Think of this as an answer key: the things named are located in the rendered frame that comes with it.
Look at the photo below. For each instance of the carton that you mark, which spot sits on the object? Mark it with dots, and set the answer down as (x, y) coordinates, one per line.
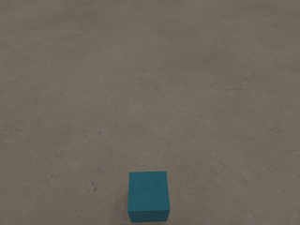
(148, 197)

